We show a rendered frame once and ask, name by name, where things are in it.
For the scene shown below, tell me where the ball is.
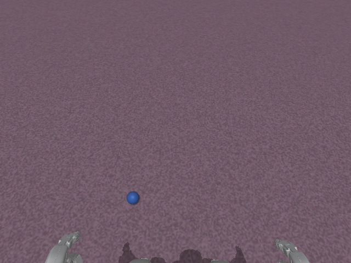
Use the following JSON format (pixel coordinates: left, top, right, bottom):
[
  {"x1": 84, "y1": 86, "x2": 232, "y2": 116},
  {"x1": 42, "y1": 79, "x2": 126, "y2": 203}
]
[{"x1": 127, "y1": 191, "x2": 139, "y2": 204}]

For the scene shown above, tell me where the left robot hand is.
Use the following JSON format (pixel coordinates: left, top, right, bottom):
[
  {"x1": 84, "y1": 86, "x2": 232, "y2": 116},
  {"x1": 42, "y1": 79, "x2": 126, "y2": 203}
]
[{"x1": 45, "y1": 231, "x2": 83, "y2": 263}]

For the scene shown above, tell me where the right robot hand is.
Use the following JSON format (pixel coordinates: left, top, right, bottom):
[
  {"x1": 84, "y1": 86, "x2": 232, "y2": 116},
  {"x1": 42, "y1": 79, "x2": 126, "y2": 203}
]
[{"x1": 274, "y1": 239, "x2": 310, "y2": 263}]

